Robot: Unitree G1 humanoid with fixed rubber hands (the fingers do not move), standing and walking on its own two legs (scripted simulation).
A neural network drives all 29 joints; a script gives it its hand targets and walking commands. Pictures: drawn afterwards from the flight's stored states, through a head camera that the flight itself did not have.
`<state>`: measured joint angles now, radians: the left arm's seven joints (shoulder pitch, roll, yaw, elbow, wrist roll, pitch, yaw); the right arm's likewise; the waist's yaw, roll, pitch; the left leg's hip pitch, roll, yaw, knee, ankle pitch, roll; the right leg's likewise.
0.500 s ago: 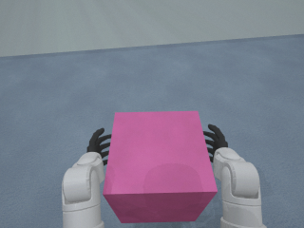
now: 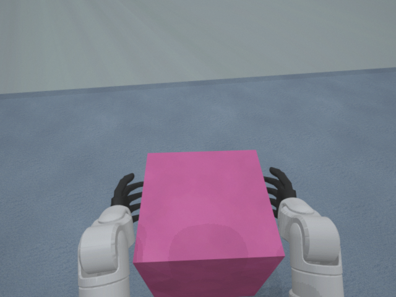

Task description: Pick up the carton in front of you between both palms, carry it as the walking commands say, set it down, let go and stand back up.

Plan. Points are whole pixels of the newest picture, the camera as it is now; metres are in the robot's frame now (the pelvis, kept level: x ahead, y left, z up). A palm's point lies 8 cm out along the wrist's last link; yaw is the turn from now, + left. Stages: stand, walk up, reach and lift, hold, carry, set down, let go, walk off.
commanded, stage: carry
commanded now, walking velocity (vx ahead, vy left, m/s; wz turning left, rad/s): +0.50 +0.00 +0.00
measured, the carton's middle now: (204, 228) +0.26 +0.00 +0.03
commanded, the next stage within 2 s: none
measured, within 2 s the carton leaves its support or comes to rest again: neither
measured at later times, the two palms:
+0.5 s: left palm (144, 114) +0.58 +0.15 +0.09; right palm (249, 109) +0.59 -0.15 +0.09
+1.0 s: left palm (154, 65) +0.91 +0.16 +0.08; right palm (232, 63) +0.92 -0.14 +0.09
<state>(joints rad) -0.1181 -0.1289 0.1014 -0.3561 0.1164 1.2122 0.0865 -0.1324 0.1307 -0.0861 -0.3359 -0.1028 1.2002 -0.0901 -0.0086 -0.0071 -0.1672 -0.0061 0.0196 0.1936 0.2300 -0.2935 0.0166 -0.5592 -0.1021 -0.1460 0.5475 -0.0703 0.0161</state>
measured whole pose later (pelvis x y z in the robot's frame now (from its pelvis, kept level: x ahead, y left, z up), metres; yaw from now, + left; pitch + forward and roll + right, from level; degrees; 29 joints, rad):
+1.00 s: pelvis +0.65 +0.00 -0.02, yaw +1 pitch +3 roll +0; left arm -0.13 -0.13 0.10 -0.42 0.11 1.22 0.09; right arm -0.14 0.13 -0.08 -0.41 -0.10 1.20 -0.09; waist -0.01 0.00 -0.09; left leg 0.04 0.07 0.20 0.39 -0.44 -0.04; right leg -0.46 -0.06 -0.22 0.43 0.01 -0.03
